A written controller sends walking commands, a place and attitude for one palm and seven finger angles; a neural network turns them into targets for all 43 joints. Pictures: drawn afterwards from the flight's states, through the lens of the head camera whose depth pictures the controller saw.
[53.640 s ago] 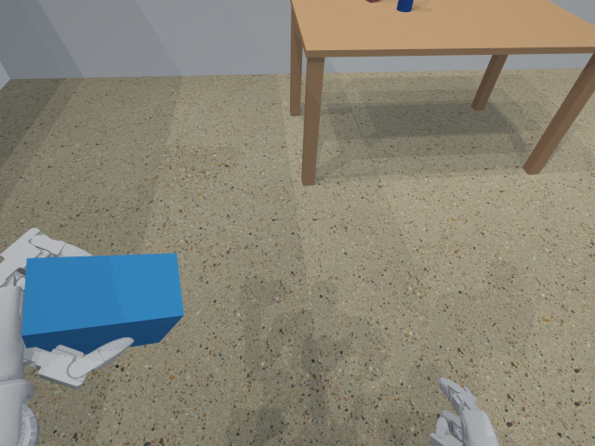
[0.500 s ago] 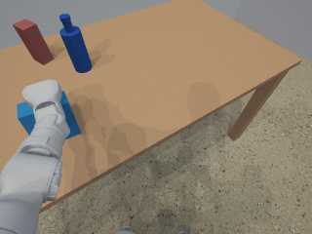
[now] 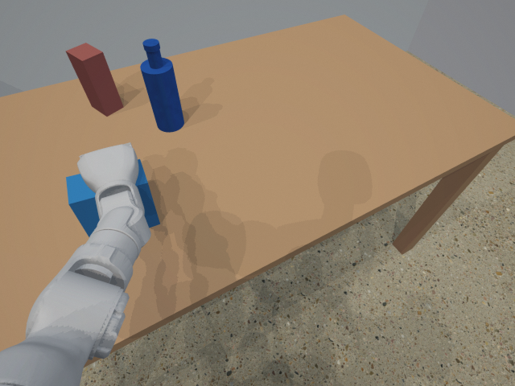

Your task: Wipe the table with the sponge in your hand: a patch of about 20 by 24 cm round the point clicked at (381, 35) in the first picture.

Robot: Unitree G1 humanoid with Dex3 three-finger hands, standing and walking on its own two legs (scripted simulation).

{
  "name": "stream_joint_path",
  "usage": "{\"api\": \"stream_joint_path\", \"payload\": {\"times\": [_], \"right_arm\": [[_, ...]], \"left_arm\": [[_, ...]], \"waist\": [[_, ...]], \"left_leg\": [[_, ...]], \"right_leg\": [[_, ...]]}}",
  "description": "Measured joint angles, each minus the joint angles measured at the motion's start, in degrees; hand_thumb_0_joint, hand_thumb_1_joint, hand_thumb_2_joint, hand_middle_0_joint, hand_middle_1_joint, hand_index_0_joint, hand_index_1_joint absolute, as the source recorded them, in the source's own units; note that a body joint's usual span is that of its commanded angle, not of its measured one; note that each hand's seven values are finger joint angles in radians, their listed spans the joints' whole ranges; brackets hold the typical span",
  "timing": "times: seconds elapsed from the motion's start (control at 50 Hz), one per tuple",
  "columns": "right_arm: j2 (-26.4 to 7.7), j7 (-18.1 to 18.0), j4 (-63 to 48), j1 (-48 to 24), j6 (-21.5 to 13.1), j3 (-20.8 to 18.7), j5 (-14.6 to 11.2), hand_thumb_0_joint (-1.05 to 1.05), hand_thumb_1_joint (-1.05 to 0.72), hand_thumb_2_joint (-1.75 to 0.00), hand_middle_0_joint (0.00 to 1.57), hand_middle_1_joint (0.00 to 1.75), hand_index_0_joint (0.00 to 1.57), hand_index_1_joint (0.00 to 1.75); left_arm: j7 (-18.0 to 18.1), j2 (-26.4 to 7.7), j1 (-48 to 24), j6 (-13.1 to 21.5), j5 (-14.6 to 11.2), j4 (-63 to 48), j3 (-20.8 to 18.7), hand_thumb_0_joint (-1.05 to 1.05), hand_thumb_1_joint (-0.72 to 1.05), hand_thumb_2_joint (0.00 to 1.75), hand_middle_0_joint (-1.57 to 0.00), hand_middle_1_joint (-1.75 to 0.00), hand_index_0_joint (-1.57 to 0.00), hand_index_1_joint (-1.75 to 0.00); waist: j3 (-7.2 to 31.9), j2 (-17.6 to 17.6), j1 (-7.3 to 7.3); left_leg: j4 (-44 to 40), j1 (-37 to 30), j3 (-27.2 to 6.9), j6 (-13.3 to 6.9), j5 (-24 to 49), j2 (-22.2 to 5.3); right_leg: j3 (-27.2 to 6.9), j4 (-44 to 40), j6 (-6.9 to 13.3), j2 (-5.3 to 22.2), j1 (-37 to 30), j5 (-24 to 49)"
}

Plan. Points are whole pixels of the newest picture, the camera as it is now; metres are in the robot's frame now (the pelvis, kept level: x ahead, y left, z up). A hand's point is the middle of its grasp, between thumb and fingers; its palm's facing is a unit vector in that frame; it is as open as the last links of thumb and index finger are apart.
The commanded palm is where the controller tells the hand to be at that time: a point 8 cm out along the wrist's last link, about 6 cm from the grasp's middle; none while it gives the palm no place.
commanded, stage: wipe back along the third lane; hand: left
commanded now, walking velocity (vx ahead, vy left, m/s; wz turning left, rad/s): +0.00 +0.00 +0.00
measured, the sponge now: (120, 210) +0.42 +0.27 -0.02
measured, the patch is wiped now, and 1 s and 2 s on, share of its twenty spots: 0.95 0.95 0.95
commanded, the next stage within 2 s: none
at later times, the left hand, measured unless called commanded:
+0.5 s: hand (128, 213) +0.38 +0.23 +0.04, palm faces +0.00 -0.04 -1.00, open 10.6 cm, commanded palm +0.33 +0.20 +0.07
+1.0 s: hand (137, 239) +0.33 +0.20 +0.04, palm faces -0.02 -0.05 -1.00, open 10.6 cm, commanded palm +0.28 +0.17 +0.07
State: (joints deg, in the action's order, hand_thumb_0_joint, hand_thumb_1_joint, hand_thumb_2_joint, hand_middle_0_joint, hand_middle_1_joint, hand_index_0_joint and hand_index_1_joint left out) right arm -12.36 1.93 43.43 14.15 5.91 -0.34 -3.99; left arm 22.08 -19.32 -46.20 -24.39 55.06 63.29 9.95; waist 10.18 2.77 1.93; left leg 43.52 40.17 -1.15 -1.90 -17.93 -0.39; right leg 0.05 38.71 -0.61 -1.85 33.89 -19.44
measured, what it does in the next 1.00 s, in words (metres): stands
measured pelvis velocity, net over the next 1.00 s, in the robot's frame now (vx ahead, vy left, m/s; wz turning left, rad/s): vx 0.01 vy -0.03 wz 0.03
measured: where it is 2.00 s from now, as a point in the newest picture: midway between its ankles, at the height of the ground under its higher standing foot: outside the picture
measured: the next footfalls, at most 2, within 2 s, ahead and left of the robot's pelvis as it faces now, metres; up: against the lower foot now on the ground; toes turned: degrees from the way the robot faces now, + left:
none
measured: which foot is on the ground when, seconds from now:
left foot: down 0.00-1.00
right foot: down 0.00-1.00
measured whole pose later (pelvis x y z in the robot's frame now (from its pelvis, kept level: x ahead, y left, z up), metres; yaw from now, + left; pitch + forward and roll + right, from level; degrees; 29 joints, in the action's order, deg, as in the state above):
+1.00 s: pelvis +0.01 -0.03 +0.02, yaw +2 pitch +4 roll -1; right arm -14.8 1.1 38.5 5.3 11.3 0.7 -5.3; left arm 15.5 -13.5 -16.6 -33.9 55.4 28.9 16.4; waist 7.7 4.3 -2.6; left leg 35.9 23.4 -2.0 0.5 -16.7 -0.5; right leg 0.9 34.4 1.8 -1.9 18.6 -20.1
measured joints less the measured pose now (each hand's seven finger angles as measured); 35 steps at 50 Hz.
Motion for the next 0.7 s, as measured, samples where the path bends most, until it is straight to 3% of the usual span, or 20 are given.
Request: {"api": "stream_joint_path", "payload": {"times": [0.24,0.4,0.7], "right_arm": [[-0.3,1.2,-3.2,-5.7,3.6,0.0,-0.2,0.01,-0.91,-0.9,0.2,0.3,0.2,0.3],[-0.6,1.2,-5.1,-9.8,6.2,0.9,-0.8,0.01,-0.91,-0.9,0.2,0.3,0.2,0.3],[-1.7,0.6,-6.4,-10.3,6.6,1.6,-1.1,0.01,-0.91,-0.9,0.2,0.3,0.2,0.3]], "left_arm": [[-0.6,5.4,10.9,-6.2,-1.2,-13.5,4.8,0.0,-0.5,1.05,-0.61,-1.39,-0.62,-1.4],[-3.1,7.2,17.9,-10.3,-0.1,-22.9,7.2,0.0,-0.5,1.05,-0.6,-1.4,-0.61,-1.41],[-5.6,5.9,27.6,-10.0,0.8,-33.7,7.3,0.0,-0.49,1.05,-0.6,-1.4,-0.61,-1.4]], "waist": [[1.2,0.2,-3.27],[0.2,0.1,-4.4],[-1.6,0.8,-4.89]], "left_leg": [[-2.7,-7.0,-0.1,-0.4,-1.2,1.0],[-4.5,-11.7,-0.7,0.0,-1.3,1.3],[-6.5,-15.7,-1.0,1.3,-0.4,0.6]], "right_leg": [[0.2,-3.4,-0.1,1.0,-7.4,-1.0],[0.8,-4.9,0.3,1.2,-12.2,-1.4],[1.0,-5.2,1.3,0.6,-15.4,-1.4]]}}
